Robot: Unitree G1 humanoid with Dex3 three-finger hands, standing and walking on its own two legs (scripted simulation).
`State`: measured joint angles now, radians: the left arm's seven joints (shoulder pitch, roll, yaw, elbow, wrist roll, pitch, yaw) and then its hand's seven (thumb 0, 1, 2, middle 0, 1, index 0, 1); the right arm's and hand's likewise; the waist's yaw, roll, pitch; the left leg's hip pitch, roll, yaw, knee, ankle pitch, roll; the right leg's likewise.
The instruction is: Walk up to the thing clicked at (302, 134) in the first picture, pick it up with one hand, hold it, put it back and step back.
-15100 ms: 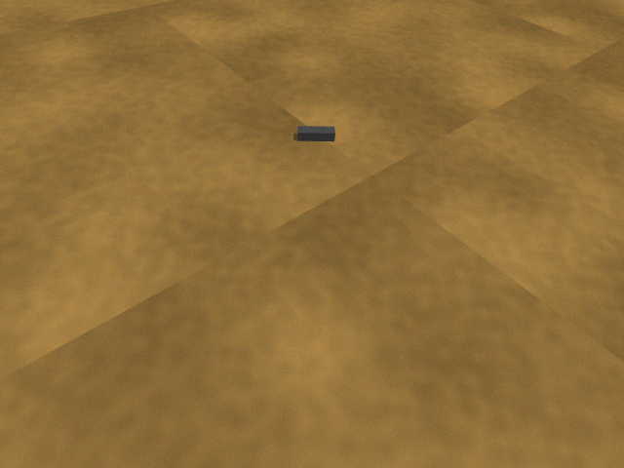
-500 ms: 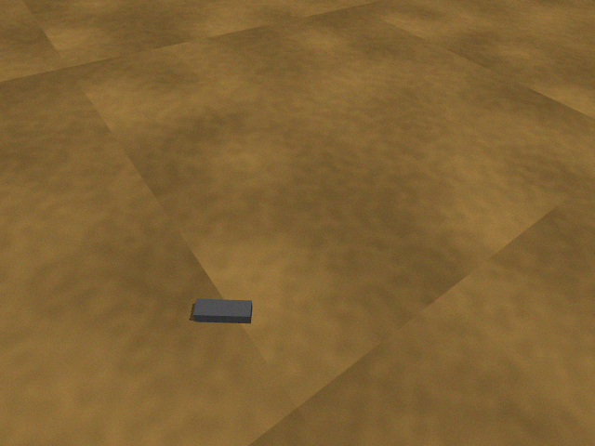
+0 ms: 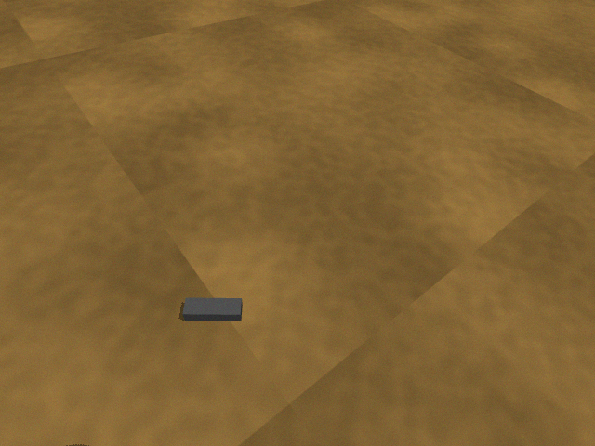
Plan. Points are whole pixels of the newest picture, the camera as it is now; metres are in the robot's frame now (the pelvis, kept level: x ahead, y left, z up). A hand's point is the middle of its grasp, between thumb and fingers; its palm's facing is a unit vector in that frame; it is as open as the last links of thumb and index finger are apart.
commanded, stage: stand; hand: left
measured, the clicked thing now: (213, 309) +0.70 +0.23 -0.75
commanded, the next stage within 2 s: walk up in 0.90 s
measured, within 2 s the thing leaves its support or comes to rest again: neither
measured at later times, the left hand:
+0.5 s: hand out of the picture +0.05 +0.25 -0.16, palm faces -0.02 -0.94 -0.34, open 7.4 cm
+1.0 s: hand out of the picture +0.06 +0.25 -0.15, palm faces -0.01 -0.94 -0.33, open 7.4 cm
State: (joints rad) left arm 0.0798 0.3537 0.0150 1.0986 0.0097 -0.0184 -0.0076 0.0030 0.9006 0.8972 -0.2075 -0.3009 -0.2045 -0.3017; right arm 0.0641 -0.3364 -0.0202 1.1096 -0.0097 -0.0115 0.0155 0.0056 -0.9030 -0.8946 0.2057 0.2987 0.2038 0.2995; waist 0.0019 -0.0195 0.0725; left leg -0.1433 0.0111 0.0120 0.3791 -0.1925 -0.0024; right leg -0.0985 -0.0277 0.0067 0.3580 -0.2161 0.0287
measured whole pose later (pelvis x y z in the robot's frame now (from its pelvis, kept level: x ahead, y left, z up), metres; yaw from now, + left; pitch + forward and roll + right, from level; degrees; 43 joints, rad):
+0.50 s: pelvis -0.01 -0.01 +0.00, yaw +0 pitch -3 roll +0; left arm 0.12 0.35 0.00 1.14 0.01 -0.02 -0.01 0.00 0.90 0.90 -0.21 -0.30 -0.20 -0.30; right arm 0.09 -0.35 -0.01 1.15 -0.01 -0.01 0.02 0.01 -0.90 -0.89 0.21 0.30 0.20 0.30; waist 0.00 0.00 0.06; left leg -0.13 0.02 0.00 0.33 -0.15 -0.01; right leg -0.09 -0.02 0.00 0.32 -0.18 0.02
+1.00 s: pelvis +0.00 -0.01 +0.00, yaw +0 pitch -2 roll +0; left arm 0.18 0.37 0.04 1.08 0.03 -0.02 -0.04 0.00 0.90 0.90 -0.21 -0.30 -0.21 -0.30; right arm 0.17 -0.36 -0.03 1.09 -0.03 -0.02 0.04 0.00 -0.90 -0.89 0.21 0.30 0.21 0.30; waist 0.01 0.00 0.02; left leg -0.18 0.01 -0.01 0.44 -0.37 0.03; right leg -0.14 -0.01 0.01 0.46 -0.41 -0.03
